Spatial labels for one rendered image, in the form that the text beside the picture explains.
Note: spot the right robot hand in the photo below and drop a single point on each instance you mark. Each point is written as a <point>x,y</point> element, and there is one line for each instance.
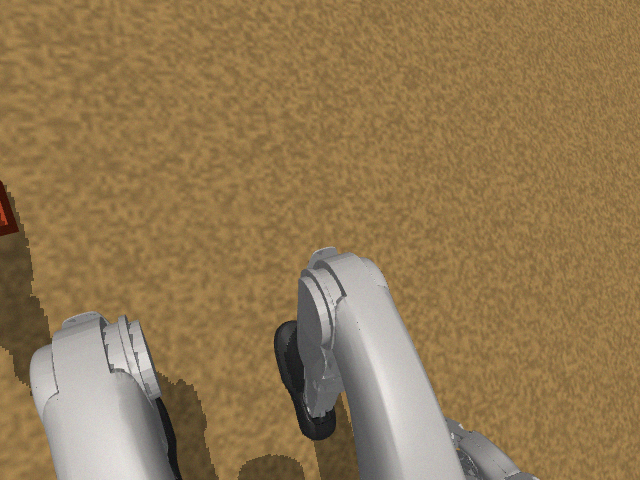
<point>480,458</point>

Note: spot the right robot foot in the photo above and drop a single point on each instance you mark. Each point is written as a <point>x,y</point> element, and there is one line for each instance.
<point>291,370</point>

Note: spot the small box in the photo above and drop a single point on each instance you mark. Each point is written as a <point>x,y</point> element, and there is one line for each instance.
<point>8,223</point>

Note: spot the left robot foot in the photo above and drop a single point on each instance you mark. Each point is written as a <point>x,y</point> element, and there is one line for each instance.
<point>171,439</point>

